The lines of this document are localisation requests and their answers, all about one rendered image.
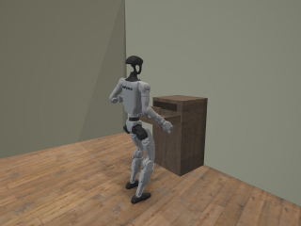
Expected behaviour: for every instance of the cabinet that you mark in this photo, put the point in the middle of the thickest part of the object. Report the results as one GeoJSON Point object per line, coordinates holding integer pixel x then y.
{"type": "Point", "coordinates": [183, 150]}

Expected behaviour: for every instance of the robot left thigh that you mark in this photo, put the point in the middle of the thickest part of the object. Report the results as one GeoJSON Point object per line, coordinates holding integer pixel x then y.
{"type": "Point", "coordinates": [139, 152]}

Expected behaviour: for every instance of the robot left forearm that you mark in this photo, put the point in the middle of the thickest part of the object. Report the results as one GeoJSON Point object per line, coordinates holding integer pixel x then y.
{"type": "Point", "coordinates": [120, 98]}

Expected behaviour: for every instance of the right robot foot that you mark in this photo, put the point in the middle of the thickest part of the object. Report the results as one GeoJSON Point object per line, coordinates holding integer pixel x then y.
{"type": "Point", "coordinates": [143, 197]}

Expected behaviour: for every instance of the right robot hand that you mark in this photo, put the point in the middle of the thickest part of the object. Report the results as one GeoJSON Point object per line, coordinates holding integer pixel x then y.
{"type": "Point", "coordinates": [168, 126]}

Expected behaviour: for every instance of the robot right upper arm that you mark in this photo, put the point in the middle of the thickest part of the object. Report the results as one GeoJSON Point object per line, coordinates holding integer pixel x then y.
{"type": "Point", "coordinates": [144, 89]}

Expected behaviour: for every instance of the robot right forearm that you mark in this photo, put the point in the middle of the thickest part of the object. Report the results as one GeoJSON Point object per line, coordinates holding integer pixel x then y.
{"type": "Point", "coordinates": [153, 115]}

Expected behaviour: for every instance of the drawer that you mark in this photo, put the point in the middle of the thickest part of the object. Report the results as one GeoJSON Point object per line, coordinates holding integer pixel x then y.
{"type": "Point", "coordinates": [173, 117]}

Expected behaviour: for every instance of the robot left upper arm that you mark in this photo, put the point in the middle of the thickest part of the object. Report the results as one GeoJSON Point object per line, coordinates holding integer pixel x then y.
{"type": "Point", "coordinates": [117, 90]}

